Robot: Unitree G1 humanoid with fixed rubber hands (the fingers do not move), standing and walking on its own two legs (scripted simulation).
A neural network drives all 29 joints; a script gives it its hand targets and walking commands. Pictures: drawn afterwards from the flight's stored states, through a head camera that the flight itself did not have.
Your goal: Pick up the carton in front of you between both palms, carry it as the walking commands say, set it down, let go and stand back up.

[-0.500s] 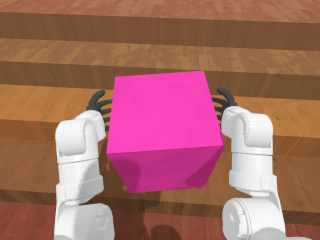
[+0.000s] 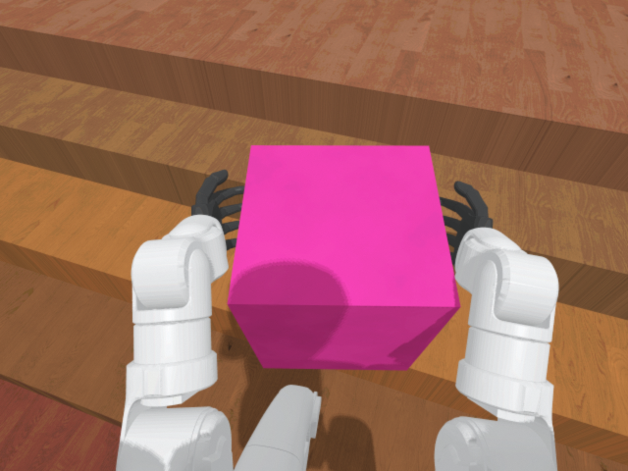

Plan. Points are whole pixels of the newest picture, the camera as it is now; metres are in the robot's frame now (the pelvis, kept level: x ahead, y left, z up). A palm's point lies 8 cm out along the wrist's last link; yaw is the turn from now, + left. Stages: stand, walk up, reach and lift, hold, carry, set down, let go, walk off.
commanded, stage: carry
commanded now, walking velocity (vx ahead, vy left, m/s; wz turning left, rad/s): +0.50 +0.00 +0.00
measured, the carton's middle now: (336, 269) +0.36 +0.06 +0.06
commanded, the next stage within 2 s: none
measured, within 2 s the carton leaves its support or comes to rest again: neither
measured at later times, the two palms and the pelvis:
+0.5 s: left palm out of the picture +0.68 +0.15 +0.36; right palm out of the picture +0.64 -0.15 +0.37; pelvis +0.29 +0.07 +0.17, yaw -4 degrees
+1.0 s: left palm out of the picture +0.93 +0.17 +0.46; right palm out of the picture +0.96 -0.12 +0.45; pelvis +0.58 -0.02 +0.33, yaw -1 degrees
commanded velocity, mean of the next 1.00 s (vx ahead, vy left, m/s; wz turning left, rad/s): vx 0.50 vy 0.00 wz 0.00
